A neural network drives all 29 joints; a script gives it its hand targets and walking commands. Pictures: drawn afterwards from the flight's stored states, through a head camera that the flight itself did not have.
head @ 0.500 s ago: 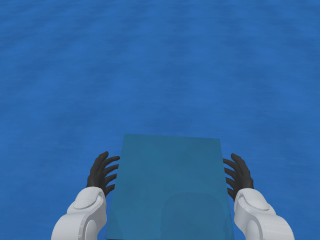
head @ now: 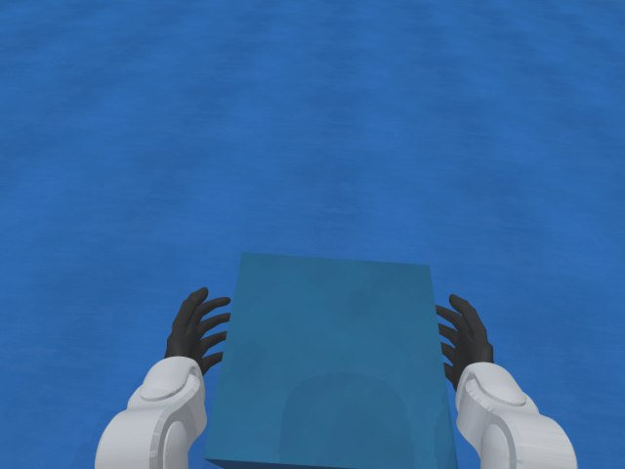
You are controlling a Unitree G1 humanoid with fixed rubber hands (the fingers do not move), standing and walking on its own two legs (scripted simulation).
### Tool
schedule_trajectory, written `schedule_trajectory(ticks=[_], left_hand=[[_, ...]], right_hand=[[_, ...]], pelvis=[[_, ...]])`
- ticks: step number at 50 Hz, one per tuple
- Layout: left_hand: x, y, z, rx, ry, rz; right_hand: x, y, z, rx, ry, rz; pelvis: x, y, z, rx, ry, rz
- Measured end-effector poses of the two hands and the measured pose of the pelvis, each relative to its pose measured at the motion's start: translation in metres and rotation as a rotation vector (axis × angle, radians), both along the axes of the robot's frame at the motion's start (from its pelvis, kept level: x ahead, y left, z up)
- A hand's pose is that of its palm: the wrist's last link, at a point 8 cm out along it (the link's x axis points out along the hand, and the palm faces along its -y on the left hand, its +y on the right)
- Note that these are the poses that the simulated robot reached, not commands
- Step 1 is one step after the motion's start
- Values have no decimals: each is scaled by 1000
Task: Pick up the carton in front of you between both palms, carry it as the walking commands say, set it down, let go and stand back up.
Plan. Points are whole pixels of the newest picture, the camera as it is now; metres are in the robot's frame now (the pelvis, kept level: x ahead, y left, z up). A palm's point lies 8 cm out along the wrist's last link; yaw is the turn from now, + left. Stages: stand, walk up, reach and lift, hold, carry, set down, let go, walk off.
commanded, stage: carry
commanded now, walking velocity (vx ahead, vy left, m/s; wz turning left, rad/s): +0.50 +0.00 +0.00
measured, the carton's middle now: (324, 380) +0.24 +0.00 +0.02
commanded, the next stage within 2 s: none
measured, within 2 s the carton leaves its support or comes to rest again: neither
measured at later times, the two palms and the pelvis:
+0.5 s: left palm (257, 176) +0.57 +0.11 +0.09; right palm (428, 185) +0.58 -0.19 +0.08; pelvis +0.35 -0.04 +0.00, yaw +1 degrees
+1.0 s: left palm (254, 82) +0.92 +0.16 +0.10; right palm (382, 87) +0.92 -0.14 +0.10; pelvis +0.69 +0.01 +0.00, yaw +0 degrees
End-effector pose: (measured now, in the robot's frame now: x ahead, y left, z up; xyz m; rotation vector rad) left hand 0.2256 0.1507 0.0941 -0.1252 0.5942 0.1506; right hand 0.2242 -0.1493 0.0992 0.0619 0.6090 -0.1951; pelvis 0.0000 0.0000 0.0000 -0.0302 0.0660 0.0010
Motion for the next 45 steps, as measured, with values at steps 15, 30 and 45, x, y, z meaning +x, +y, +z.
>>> schedule_trajectory(ticks=[15, 30, 45], left_hand=[[201, -39, -36, 55, 152, 64], [422, -21, -15, 37, -4, 13], [630, 6, -10, -2, 52, -45]], right_hand=[[223, -37, -53, 46, 153, 73], [429, -22, -24, 37, -5, 11], [618, 7, -10, -4, 53, -46]], pelvis=[[211, -49, -5, 48, 2, 44], [429, -20, -16, 39, -7, 9], [620, 16, 4, 1, 5, -18]])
